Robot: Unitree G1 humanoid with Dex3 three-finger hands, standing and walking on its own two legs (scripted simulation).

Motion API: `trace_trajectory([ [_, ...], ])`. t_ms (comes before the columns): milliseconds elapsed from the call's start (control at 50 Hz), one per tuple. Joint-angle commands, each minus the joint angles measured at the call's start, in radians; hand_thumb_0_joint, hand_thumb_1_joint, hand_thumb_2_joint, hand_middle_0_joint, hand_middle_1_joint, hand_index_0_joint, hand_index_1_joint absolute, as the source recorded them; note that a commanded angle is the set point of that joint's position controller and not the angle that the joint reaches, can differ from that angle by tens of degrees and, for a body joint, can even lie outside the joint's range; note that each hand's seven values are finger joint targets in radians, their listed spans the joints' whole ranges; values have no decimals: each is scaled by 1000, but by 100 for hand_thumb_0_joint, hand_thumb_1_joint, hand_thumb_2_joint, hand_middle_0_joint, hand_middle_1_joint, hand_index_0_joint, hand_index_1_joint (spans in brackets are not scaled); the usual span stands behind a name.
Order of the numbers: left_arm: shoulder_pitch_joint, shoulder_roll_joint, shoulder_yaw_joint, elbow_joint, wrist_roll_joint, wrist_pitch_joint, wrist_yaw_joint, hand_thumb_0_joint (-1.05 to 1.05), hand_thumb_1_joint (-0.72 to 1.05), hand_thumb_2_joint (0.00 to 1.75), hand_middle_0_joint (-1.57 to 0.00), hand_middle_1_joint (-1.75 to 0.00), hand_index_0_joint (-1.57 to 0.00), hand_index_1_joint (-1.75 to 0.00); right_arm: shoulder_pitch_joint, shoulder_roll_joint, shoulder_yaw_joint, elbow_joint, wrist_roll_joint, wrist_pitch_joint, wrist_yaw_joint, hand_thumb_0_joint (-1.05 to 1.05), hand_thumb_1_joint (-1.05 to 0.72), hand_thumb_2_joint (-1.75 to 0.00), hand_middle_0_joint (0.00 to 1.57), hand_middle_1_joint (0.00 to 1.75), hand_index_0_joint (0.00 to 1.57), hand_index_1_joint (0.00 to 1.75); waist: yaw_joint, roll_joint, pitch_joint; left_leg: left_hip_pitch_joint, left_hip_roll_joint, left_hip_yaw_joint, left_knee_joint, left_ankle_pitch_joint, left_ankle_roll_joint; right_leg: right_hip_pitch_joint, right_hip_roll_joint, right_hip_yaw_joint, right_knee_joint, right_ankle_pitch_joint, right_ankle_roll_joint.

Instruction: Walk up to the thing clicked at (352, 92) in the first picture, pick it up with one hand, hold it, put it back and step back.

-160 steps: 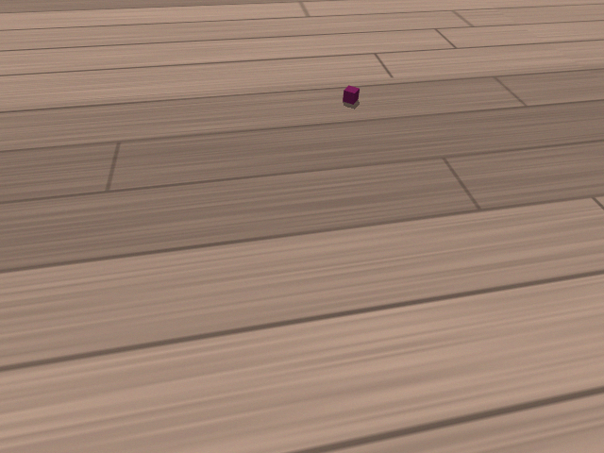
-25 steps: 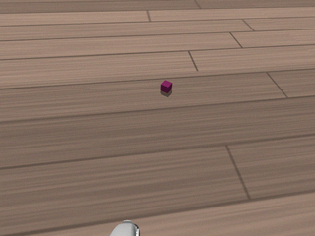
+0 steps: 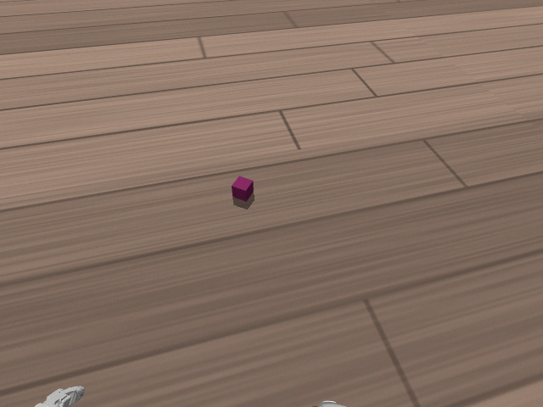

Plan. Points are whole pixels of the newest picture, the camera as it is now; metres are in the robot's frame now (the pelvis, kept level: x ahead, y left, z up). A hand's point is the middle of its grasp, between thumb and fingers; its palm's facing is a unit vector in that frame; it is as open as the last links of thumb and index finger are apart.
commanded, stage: walk up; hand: left
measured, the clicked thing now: (242, 188) +1.21 +0.11 -0.72
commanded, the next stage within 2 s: none
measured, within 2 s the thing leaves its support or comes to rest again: neither
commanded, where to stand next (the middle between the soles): +0.85 -0.15 m, yaw +4 degrees
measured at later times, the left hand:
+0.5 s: hand (141, 363) +0.25 +0.23 -0.16, palm faces +0.03 -0.94 -0.33, open 7.4 cm
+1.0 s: hand (203, 238) +0.48 +0.14 -0.11, palm faces +0.04 -0.91 -0.42, open 7.4 cm
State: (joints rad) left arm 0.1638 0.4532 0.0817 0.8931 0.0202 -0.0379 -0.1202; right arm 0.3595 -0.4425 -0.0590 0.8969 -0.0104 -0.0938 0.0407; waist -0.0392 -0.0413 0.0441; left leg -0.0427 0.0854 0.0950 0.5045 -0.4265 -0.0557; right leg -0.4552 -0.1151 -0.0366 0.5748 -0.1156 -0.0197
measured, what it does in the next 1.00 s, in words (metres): walks ahead: left foot, then right foot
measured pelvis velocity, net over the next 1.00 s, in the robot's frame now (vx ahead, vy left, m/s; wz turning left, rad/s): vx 0.42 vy -0.15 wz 0.03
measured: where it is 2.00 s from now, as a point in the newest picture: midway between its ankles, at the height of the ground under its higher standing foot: (306, 266)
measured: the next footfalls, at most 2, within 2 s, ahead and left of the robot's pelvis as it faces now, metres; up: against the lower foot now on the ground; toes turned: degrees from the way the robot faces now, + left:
left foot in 0.44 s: +0.37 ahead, +0.07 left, +0.00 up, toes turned +7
right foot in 0.84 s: +0.51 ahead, -0.26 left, +0.00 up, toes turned -5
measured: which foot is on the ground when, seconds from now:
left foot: down 0.00-0.04, up 0.06-0.42, down 0.44-0.86, up 0.88-1.00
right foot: down 0.00-0.46, up 0.48-0.82, down 0.84-1.00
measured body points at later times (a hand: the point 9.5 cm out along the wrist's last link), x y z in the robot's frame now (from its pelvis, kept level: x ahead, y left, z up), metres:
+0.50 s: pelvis +0.23 -0.05 -0.01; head +0.24 -0.03 +0.44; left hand +0.24 +0.28 -0.13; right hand +0.35 -0.36 -0.10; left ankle +0.33 +0.06 -0.72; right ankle +0.14 -0.14 -0.69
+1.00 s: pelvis +0.42 -0.15 +0.01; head +0.43 -0.18 +0.46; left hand +0.47 +0.18 -0.08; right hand +0.49 -0.48 -0.12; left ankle +0.41 +0.01 -0.65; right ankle +0.47 -0.26 -0.72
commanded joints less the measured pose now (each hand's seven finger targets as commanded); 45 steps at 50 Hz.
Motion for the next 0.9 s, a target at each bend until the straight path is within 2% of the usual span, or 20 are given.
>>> trace_trajectory([
  [0, 280, 325, 114, 0, 8, -45, 47, 0, 90, 90, -20, -30, -20, -30, 1, -120, -25, -109, 14, -24, -24, 0, -90, -90, 20, 30, 20, 30, 185, -321, -191, -509, -53, 39, 590, 172, 101, 645, -166, 357, -208, -361, -96],
  [20, 270, 361, 109, -12, -15, -43, 55, 0, 90, 90, -20, -30, -20, -30, -40, -190, -39, -114, 19, -17, -32, 0, -90, -90, 20, 30, 20, 30, 185, -304, -177, -662, -98, -26, 713, -90, 96, 648, -321, 677, -361, -447, -193],
  [60, 135, 293, 84, -54, -27, -39, 67, 0, 90, 90, -20, -30, -20, -30, -71, -225, -50, -58, 30, -5, -33, 0, -90, -90, 20, 30, 20, 30, 131, -84, -82, -606, -10, -186, 754, 39, 103, 460, -244, 453, -319, -299, -186],
  [120, 72, 209, 57, -71, -21, -48, 73, 0, 90, 90, -20, -30, -20, -30, 20, -192, -42, -8, 21, 4, -17, 0, -90, -90, 20, 30, 20, 30, 57, -138, -41, -511, 27, -131, 601, 127, 87, 326, -127, 195, -293, -37, -165],
  [220, 107, 210, 58, -105, -7, -57, 68, 0, 90, 90, -20, -30, -20, -30, -85, -158, -39, -49, -1, 12, 9, 0, -90, -90, 20, 30, 20, 30, 85, -108, 3, -506, 24, -67, 313, 160, 45, 302, -130, 120, -317, -12, -208],
  [320, 116, 216, 48, -129, -4, -52, 63, 0, 90, 90, -20, -30, -20, -30, -148, -147, -50, -75, 0, 0, 14, 0, -90, -90, 20, 30, 20, 30, 88, -70, 12, -361, 8, -35, 147, 280, 64, 242, -135, 96, -285, -89, -187],
  [360, 109, 218, 48, -129, -6, -44, 65, 0, 90, 90, -20, -30, -20, -30, -126, -149, -54, -70, 1, -7, 12, 0, -90, -90, 20, 30, 20, 30, 68, -40, 20, -290, -26, 3, 102, 268, 77, 227, -117, 78, -218, -95, -177],
  [400, 118, 194, 33, -138, -3, -42, 67, 0, 90, 90, -20, -30, -20, -30, -2, -179, -67, -40, -1, -17, 0, 0, -90, -90, 20, 30, 20, 30, -9, 61, -40, -36, -72, 8, 40, 239, 117, 142, -78, 34, 18, 122, -141],
  [420, 158, 149, 15, -139, -15, -40, 72, 0, 90, 90, -20, -30, -20, -30, 104, -233, -86, -25, -16, -24, -13, 0, -90, -90, 20, 30, 20, 30, -56, 195, -112, 119, 23, -154, -47, 115, 172, 44, -1, -25, 301, 120, -99],
  [440, 191, 79, 3, -150, -24, -37, 73, 0, 90, 90, -20, -30, -20, -30, 171, -325, -108, -41, -31, -27, -27, 0, -90, -90, 20, 30, 20, 30, -60, 358, -159, 266, 308, -640, -146, 38, 261, -203, 140, -33, 548, -312, -29],
  [460, 175, 207, 33, -137, -23, -27, 88, 0, 90, 90, -20, -30, -20, -30, 139, -353, -122, -64, 11, -23, -28, 0, -90, -90, 20, 30, 20, 30, -72, 197, -179, 240, 401, -822, -227, -38, 373, -255, 126, 90, 640, -437, -36],
  [480, 145, 228, 26, -119, -16, -25, 92, 0, 90, 90, -20, -30, -20, -30, 78, -317, -115, -74, 24, -20, -30, 0, -90, -90, 20, 30, 20, 30, -44, 88, -86, 122, 376, -697, -228, -9, 358, -261, 75, 140, 683, -367, -29],
  [560, 215, 180, 28, -66, -16, -19, 66, 0, 90, 90, -20, -30, -20, -30, -54, -232, -66, -101, 20, -30, -30, 0, -90, -90, 20, 30, 20, 30, 45, 174, 30, -169, 220, -275, -244, 175, 267, -110, -9, 101, 485, -245, -1],
  [620, 166, 159, 33, -71, -3, -11, 40, 0, 90, 90, -20, -30, -20, -30, -62, -257, -74, -115, 4, -34, -21, 0, -90, -90, 20, 30, 20, 30, 29, 210, 44, -237, 206, -211, -274, 57, 291, -62, -22, 50, 311, -210, 26],
  [680, 120, 163, 40, -73, -1, -12, 23, 0, 90, 90, -20, -30, -20, -30, -92, -283, -84, -122, 5, -35, -13, 0, -90, -90, 20, 30, 20, 30, 30, 232, 41, -292, 186, -183, -289, -121, 264, 7, -18, 23, 167, -104, 21],
  [780, 160, 172, 56, -33, 5, -29, 26, 0, 90, 90, -20, -30, -20, -30, -144, -261, -75, -115, 3, -11, -11, 0, -90, -90, 20, 30, 20, 30, 86, 131, -15, -354, 135, -98, -98, -94, 212, 264, 49, -70, 19, -61, 14],
  [820, 307, 248, 90, 5, 11, -48, 52, 0, 90, 90, -20, -30, -20, -30, -71, -157, -38, -105, -8, -1, -14, 0, -90, -90, 20, 30, 20, 30, 156, -163, -75, -506, 23, 1, 358, 4, 158, 516, 13, 69, -115, -327, -19],
  [840, 341, 349, 104, -20, 8, -61, 69, 0, 90, 90, -20, -30, -20, -30, -65, -94, -13, -137, 8, -1, -15, 0, -90, -90, 20, 30, 20, 30, 165, -379, -64, -726, -121, 0, 632, -105, 95, 528, -264, 603, -376, -545, -112],
  [860, 289, 358, 91, -39, -2, -59, 73, 0, 90, 90, -20, -30, -20, -30, -138, -202, -45, -120, -3, 11, -30, 0, -90, -90, 20, 30, 20, 30, 166, -216, -3, -713, -65, -137, 704, -113, 90, 408, -338, 715, -404, -590, -197],
  [880, 224, 322, 83, -58, -15, -56, 78, 0, 90, 90, -20, -30, -20, -30, -126, -228, -51, -90, 12, 12, -30, 0, -90, -90, 20, 30, 20, 30, 129, -100, 27, -690, -31, -211, 703, -12, 90, 356, -296, 584, -385, -523, -185],
])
